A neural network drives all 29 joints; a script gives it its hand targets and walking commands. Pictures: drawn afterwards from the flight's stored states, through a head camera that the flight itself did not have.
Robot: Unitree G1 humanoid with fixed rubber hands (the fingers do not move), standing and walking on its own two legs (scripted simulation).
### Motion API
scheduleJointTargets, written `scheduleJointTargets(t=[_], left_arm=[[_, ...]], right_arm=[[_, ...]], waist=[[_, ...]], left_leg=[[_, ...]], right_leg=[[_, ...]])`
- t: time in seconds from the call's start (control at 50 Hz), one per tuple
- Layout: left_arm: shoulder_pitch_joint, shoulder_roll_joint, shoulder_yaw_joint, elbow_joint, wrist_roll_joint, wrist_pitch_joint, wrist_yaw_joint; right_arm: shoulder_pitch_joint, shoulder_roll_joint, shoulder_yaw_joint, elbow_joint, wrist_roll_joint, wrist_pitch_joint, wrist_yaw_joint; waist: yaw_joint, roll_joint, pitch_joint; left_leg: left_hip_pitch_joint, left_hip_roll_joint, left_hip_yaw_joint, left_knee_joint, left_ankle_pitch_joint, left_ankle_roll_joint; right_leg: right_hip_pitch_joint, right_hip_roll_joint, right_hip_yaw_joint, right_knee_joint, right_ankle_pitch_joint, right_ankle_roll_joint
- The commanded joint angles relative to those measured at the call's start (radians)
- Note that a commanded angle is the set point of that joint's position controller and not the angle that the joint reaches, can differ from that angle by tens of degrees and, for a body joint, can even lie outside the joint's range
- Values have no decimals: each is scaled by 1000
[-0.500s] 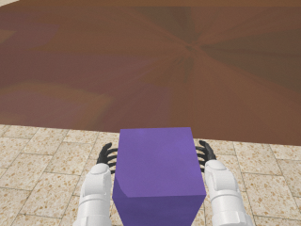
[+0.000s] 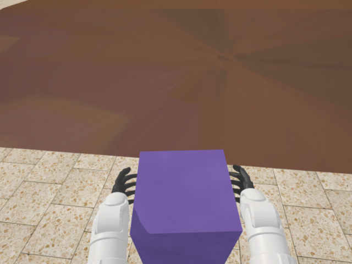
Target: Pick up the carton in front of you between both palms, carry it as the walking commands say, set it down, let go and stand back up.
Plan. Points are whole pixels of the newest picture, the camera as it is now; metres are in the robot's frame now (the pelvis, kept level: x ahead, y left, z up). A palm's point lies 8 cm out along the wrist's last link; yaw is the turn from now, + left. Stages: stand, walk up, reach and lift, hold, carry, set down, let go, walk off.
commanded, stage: reach and lift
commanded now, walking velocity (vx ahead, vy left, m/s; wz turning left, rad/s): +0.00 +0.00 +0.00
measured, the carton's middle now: (183, 211) +0.29 +0.00 -0.04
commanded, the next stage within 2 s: hold in 0.24 s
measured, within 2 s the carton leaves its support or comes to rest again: neither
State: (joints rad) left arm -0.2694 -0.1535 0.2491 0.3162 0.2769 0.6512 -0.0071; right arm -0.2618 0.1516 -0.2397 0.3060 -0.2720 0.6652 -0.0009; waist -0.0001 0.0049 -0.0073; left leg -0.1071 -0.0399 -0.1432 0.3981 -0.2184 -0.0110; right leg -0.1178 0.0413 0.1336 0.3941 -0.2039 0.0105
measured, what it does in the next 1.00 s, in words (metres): stands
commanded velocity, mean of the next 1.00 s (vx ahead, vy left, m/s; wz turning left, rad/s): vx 0.13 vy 0.00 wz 0.00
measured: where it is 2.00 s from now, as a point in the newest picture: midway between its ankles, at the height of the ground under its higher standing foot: (173, 228)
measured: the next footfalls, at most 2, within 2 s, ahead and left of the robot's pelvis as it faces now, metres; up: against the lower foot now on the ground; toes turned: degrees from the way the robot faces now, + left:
left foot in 1.36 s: +0.26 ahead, +0.12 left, +0.00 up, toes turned +10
right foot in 1.76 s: +0.62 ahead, -0.07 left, +0.00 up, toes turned -10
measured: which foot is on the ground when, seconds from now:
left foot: down 0.00-1.00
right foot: down 0.00-1.00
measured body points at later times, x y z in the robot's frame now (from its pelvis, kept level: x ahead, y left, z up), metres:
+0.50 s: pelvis +0.00 +0.00 +0.00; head -0.05 +0.00 +0.45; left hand +0.29 +0.15 +0.04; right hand +0.29 -0.15 +0.04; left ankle +0.00 +0.13 -0.74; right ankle +0.01 -0.13 -0.74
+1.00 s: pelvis +0.02 +0.01 -0.01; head -0.02 +0.02 +0.44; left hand +0.32 +0.17 +0.06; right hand +0.33 -0.14 +0.06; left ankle +0.00 +0.14 -0.74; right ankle +0.01 -0.13 -0.74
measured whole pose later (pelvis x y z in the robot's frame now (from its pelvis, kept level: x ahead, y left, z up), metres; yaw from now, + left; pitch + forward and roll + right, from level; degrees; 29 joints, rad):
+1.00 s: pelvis +0.02 +0.01 -0.01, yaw +1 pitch +1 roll +0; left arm -0.24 -0.14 0.17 0.05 0.20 0.87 0.04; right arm -0.24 0.13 -0.18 0.06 -0.18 0.88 -0.03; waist 0.00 -0.02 -0.14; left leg -0.25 0.00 -0.01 0.55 -0.31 -0.01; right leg -0.27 -0.03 0.04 0.58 -0.36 0.01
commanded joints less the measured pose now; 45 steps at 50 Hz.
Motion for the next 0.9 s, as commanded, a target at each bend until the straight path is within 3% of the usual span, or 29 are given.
scheduleJointTargets(t=[0.0,0.2,0.32,0.44,0.74,0.76,0.8,0.82,0.88], left_arm=[[-443,-942,-552,-26,-243,-14,-239],[-431,-933,-564,-65,-255,9,-236],[-432,-928,-625,-158,-293,48,-225],[-446,-886,-552,-91,-250,83,-228],[-551,-917,-546,-57,-249,69,-241],[-551,-906,-557,-77,-254,75,-239],[-554,-901,-575,-111,-273,81,-231],[-566,-901,-595,-141,-286,87,-226],[-547,-890,-659,-227,-326,126,-205]], right_arm=[[-461,942,557,-44,248,-24,237],[-448,929,565,-83,254,-2,235],[-455,926,631,-174,293,36,228],[-464,885,554,-105,249,72,231],[-567,922,549,-71,250,60,240],[-577,916,554,-84,254,63,238],[-576,910,571,-115,268,70,232],[-591,910,591,-146,284,76,228],[-584,902,666,-228,334,113,211]], waist=[[0,-2,-256],[0,-1,-232],[3,-2,-267],[1,-1,-131],[2,-4,-185],[7,-20,-205],[5,-25,-197],[4,-34,-178],[8,-98,-259]], left_leg=[[48,-59,66,-54,247,-9],[62,-57,62,-66,247,-11],[104,-55,57,-77,297,-13],[45,-51,71,-101,117,-5],[43,-48,77,-86,76,-3],[-67,109,38,-7,-59,10],[-137,80,20,-17,-418,23],[-179,75,30,-1,-483,22],[-175,48,143,148,-221,5]], right_leg=[[114,56,-62,-41,250,13],[120,57,-60,-53,242,12],[156,57,-56,-65,283,14],[105,51,-66,-89,113,7],[105,46,-72,-74,72,6],[-4,-116,-30,-9,-68,-10],[-100,-111,18,-61,-467,-28],[-125,-120,29,-68,-548,-34],[-100,-176,52,-73,-415,-67]])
